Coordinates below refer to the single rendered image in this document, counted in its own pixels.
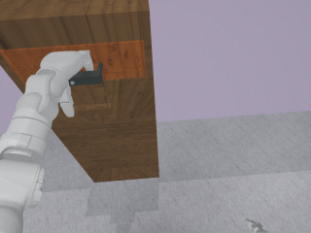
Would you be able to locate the left robot upper arm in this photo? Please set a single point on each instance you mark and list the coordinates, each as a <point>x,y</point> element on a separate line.
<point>21,187</point>

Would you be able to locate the right robot hand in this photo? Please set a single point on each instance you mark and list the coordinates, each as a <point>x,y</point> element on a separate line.
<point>255,227</point>

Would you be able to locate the drawer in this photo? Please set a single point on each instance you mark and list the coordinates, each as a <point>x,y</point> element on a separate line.
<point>121,60</point>

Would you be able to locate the left robot forearm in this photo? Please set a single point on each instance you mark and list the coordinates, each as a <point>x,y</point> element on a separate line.
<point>26,137</point>

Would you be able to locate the left robot hand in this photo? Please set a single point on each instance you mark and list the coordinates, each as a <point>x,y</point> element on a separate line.
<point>69,62</point>

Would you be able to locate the cabinet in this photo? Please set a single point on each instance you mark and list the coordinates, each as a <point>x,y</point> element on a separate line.
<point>120,146</point>

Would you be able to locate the handle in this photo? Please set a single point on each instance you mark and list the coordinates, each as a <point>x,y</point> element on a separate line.
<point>88,77</point>
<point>93,110</point>

